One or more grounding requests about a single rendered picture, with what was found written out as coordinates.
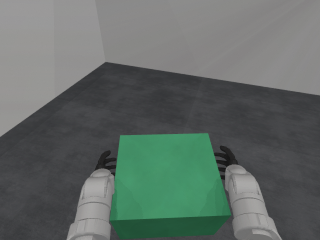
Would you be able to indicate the left robot hand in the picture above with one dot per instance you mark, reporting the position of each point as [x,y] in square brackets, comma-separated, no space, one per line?
[103,161]

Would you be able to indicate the right robot hand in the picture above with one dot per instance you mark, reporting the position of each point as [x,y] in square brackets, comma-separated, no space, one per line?
[230,159]

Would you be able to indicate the robot left forearm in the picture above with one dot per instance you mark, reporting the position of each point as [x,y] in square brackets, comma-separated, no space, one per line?
[94,206]

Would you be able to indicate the robot right forearm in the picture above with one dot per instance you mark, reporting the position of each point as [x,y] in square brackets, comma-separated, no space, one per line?
[251,219]

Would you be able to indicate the carton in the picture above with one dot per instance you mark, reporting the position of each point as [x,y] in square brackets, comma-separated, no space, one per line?
[167,185]

